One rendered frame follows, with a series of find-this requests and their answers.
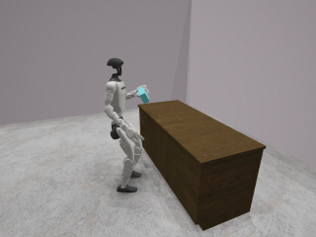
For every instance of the humanoid robot torso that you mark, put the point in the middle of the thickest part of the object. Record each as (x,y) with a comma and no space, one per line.
(118,102)

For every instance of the robot right hand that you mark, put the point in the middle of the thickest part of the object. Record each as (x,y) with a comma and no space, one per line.
(130,133)

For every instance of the robot left hand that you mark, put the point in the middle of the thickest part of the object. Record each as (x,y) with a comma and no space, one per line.
(145,88)

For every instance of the robot left forearm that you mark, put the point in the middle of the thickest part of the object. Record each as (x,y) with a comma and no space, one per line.
(130,95)

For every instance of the robot head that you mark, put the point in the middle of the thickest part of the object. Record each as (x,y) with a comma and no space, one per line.
(115,63)

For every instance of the robot right forearm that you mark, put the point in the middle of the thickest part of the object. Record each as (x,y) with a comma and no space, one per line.
(113,115)

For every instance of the table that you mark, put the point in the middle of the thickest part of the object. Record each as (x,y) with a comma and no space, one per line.
(211,168)

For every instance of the sponge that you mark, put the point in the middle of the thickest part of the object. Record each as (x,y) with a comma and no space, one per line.
(143,95)

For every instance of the robot right upper arm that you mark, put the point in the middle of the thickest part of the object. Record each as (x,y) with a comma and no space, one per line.
(110,88)

